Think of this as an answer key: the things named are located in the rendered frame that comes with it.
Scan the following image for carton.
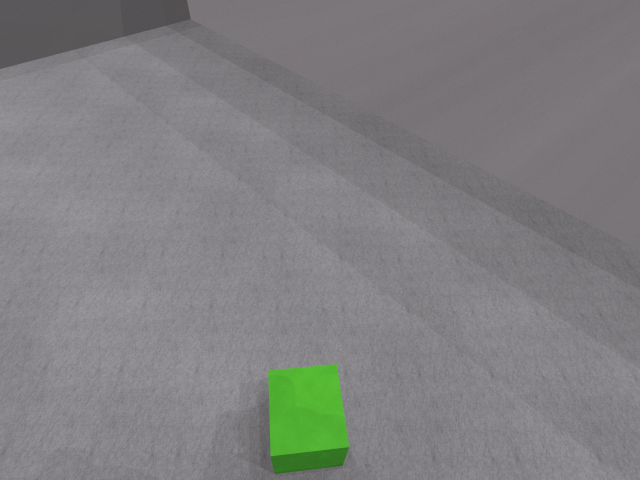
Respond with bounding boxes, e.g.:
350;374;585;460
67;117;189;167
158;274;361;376
268;364;349;474

